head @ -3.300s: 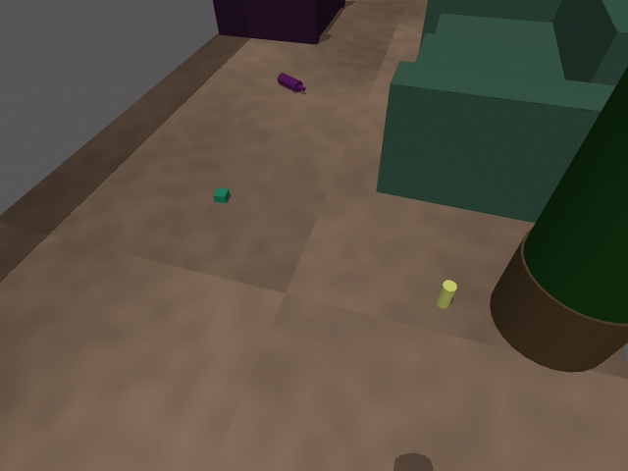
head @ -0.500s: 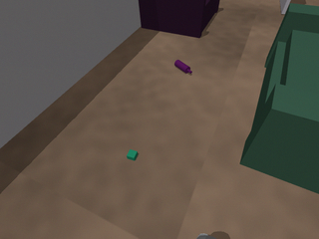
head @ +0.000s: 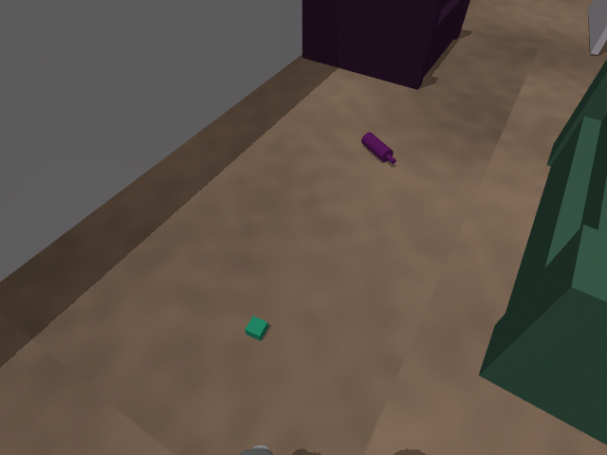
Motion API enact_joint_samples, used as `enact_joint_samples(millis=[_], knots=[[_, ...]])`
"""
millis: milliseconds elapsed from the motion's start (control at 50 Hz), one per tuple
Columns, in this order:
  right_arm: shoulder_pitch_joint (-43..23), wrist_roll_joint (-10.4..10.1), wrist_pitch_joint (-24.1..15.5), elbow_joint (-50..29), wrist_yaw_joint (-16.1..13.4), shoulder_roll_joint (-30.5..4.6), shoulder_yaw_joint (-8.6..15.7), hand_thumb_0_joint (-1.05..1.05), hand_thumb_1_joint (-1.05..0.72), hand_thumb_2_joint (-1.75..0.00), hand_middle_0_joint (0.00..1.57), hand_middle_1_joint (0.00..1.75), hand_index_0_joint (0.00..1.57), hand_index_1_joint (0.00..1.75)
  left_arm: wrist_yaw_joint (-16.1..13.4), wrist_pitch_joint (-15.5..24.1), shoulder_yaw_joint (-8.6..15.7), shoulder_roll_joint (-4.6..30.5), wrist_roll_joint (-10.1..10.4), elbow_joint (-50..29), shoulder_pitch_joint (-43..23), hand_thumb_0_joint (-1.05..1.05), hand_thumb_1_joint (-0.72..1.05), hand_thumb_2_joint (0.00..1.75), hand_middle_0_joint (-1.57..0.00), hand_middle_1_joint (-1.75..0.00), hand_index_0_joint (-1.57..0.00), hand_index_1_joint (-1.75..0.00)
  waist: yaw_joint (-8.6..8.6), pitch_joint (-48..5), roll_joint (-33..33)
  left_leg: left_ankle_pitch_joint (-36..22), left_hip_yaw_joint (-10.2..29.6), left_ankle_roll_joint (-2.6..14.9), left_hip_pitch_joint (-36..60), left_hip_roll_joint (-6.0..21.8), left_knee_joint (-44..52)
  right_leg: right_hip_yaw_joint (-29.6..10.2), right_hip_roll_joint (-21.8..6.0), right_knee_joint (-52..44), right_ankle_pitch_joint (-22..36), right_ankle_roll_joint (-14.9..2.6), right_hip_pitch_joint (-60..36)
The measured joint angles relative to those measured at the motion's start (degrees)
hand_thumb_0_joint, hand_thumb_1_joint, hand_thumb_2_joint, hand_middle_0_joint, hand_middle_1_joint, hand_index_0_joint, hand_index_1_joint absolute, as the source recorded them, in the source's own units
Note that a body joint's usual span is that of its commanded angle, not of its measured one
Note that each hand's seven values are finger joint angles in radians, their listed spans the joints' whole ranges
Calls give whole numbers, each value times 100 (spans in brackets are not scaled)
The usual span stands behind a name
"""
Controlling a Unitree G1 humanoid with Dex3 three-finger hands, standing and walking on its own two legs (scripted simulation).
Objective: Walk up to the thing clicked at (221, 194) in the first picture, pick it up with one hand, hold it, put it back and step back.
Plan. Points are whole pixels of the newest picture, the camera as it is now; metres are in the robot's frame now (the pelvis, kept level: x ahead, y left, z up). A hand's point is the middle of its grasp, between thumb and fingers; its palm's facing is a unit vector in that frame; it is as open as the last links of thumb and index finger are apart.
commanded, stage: walk up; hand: left
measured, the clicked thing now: (256, 328) +0.63 +0.22 -0.74
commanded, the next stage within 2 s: none
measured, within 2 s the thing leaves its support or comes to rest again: neither
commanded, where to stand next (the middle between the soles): +0.23 -0.01 m, yaw -1 degrees
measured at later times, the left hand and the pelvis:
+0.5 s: hand (144, 418) +0.20 +0.28 -0.14, palm faces -0.06 -0.90 -0.43, open 7.4 cm; pelvis +0.14 +0.00 -0.01, yaw -1 degrees
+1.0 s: hand (169, 385) +0.25 +0.26 -0.15, palm faces -0.01 -0.96 -0.29, open 7.4 cm; pelvis +0.16 +0.01 +0.01, yaw +0 degrees
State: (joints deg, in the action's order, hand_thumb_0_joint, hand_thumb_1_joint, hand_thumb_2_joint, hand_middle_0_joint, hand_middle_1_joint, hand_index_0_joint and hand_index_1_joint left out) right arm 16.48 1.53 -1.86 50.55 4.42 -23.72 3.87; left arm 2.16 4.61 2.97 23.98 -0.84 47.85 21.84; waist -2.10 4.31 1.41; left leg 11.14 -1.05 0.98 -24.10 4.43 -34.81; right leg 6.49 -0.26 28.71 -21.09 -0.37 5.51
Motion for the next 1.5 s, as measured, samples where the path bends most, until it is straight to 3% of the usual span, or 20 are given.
enact_joint_samples(millis=[20, 60, 120, 160, 260, 380, 460, 520, 600, 740, 820, 900, 1000, 1160, 1500], knots=[[-17, 4, -46, -19, -5, 19, 1, 1, -90, -90, 20, 30, 20, 30, -7, -21, -2, 40, 8, 15, 19, 1, 90, 90, -21, -30, -21, -30, 15, -8, -84, -173, -42, 17, 130, -60, 154, 4, -70, 202, -183, 44, 16], [-124, 43, -156, -89, -44, 105, -2, 1, -90, -90, 20, 30, 20, 30, -46, -102, 6, 88, 39, 86, -32, 1, 90, 90, -21, -30, -20, -30, 13, 94, -397, -62, -236, 42, 244, -273, 0, -160, -363, 1080, -382, -74, 277], [-166, -48, -269, -303, -111, 117, -19, 1, -90, -90, 20, 30, 20, 30, -89, -218, -89, -20, 49, 179, -138, 1, 90, 90, -21, -30, -20, -30, 149, 153, -286, 226, -196, 128, 411, -211, -136, -484, -120, 2822, -695, -193, 1057], [-124, -103, -277, -366, -162, 187, -65, 1, -90, -90, 20, 30, 20, 30, -67, -234, -128, 8, 59, 184, -215, 1, 90, 90, -21, -30, -20, -30, 210, 156, -316, 205, -176, 127, 665, -216, 110, -640, -65, 3291, -512, -224, 1486], [73, -130, -283, -378, -190, 254, -161, 1, -90, -90, 20, 30, 21, 30, 9, -210, -60, 100, 90, 121, -334, 1, 90, 90, -21, -30, -20, -30, 230, 118, -483, 183, -226, 138, 1197, -356, 646, -844, -327, 2891, 289, -98, 2123], [183, -85, -182, -348, -243, 142, -144, 1, -90, -90, 21, 30, 21, 30, -18, -253, -44, 37, 29, 285, -380, 0, 90, 90, -21, -30, -20, -30, 253, 65, -373, 436, -359, 107, 1517, -442, 757, -656, -488, 1696, 692, 63, 2199], [104, -126, -65, -302, -311, 89, -161, 1, -90, -90, 20, 30, 21, 30, -120, -190, -55, -42, 17, 343, -550, 0, 90, 90, -20, -30, -20, -30, 278, 198, -218, 843, -357, -2, 1394, -441, 246, -478, -320, 755, 1154, -12, 1778], [-126, -221, 74, -160, -379, 26, -166, 1, -90, -90, 20, 30, 20, 30, -204, -104, -81, -242, -19, 410, -750, 0, 90, 90, -20, -30, -20, -30, 230, 361, 174, 1291, -187, 9, 1091, -220, -633, -335, -35, 540, 1065, -109, 1559], [-364, -218, 178, -3, -436, 136, -261, 1, -90, -90, 20, 30, 20, 30, -207, -156, -219, -406, -13, 352, -999, 0, 90, 90, -21, -30, -20, -30, 137, 401, 187, 2212, 28, 78, 701, -443, -1339, -388, -111, 612, 996, -195, 1571], [-501, -165, 165, 402, -426, 189, -324, 1, -90, -90, 20, 30, 20, 30, -196, -268, -297, -536, -58, 391, -1280, 0, 90, 90, -21, -30, -21, -30, 108, 165, 118, 1517, 193, -57, 687, -326, -695, -326, -125, 455, 1026, -174, 1482], [-460, -82, 107, 717, -454, 211, -281, 1, -90, -90, 20, 30, 20, 30, -171, -415, -257, -469, 1, 541, -1451, 0, 90, 90, -21, -30, -21, -30, 152, 34, -111, 599, 99, -160, 1019, -368, 52, -305, -200, 648, 896, -95, 1484], [-386, -27, 93, 978, -425, 218, -300, 1, -90, -90, 20, 30, 20, 30, -130, -501, -232, -440, 59, 834, -1488, 0, 90, 90, -21, -30, -20, -30, 197, -182, -266, 581, 86, -157, 1151, -343, 287, -327, -153, 338, 752, -22, 1303], [-465, -34, 12, 1181, -406, 232, -363, 1, -90, -90, 20, 30, 20, 30, -90, -461, -193, -306, 75, 1161, -1530, 0, 90, 90, -21, -30, -20, -30, 187, -130, -433, 444, 69, -166, 1325, -357, 586, -341, -151, -177, 1308, 0, 1049], [-770, -83, 11, 1316, -430, 270, -393, 1, -90, -90, 20, 30, 20, 30, -75, -485, -249, -301, 102, 1639, -1524, 1, 90, 90, -21, -30, -20, -30, 120, -103, -287, 311, 111, -143, 1594, -380, 1004, -292, -166, -588, 1375, 57, 755], [-1353, -145, 53, 1365, -423, 359, -389, 1, -90, -90, 20, 30, 20, 30, -132, -399, -229, -464, 59, 1872, -1702, 0, 90, 90, -21, -30, -20, -30, 26, -141, -21, 122, 208, -194, 1901, -379, 1514, -187, -166, -901, 1412, 32, 496]])
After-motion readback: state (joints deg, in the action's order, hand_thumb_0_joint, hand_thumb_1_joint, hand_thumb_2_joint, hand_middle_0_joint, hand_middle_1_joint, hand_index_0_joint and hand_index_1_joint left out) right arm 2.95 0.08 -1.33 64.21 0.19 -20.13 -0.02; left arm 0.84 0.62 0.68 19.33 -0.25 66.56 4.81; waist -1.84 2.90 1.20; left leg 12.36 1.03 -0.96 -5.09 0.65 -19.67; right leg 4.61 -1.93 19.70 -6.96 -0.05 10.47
